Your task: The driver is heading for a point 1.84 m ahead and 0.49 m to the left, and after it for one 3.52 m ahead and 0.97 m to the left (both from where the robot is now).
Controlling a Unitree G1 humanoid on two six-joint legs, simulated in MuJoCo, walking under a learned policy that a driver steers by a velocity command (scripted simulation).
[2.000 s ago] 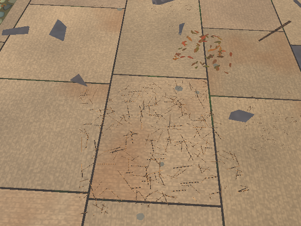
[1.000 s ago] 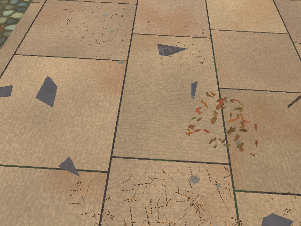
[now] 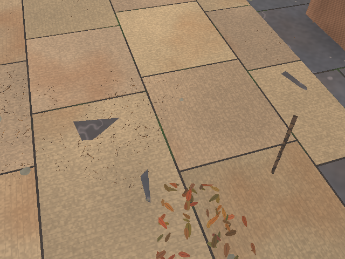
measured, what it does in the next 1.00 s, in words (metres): walks ahead, turning left: right foot, then left foot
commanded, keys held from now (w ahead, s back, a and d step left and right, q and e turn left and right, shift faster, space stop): w+q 0.72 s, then w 0.16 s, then w+e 0.12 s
